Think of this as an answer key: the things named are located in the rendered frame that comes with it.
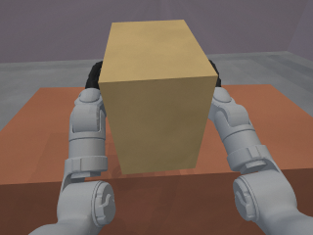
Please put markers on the left robot forearm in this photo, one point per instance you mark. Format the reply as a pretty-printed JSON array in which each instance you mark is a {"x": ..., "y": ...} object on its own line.
[{"x": 87, "y": 139}]

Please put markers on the carton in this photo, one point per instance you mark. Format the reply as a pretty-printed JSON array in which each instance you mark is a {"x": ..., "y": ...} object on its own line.
[{"x": 157, "y": 86}]

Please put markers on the robot right upper arm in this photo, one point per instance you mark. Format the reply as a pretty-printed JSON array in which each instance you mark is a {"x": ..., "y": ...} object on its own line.
[{"x": 266, "y": 198}]

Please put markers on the robot left hand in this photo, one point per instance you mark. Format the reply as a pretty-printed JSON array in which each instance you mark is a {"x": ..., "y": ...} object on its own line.
[{"x": 93, "y": 77}]

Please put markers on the robot left upper arm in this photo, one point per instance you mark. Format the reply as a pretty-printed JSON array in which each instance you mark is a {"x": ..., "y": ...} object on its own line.
[{"x": 84, "y": 208}]

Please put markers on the robot right hand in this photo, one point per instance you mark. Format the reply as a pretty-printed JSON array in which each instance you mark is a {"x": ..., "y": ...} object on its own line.
[{"x": 218, "y": 82}]

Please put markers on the right robot forearm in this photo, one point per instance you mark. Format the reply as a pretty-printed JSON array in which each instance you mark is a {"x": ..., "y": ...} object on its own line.
[{"x": 245, "y": 152}]

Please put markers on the pedestal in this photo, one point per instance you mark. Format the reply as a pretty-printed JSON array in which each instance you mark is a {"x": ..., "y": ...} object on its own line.
[{"x": 192, "y": 201}]

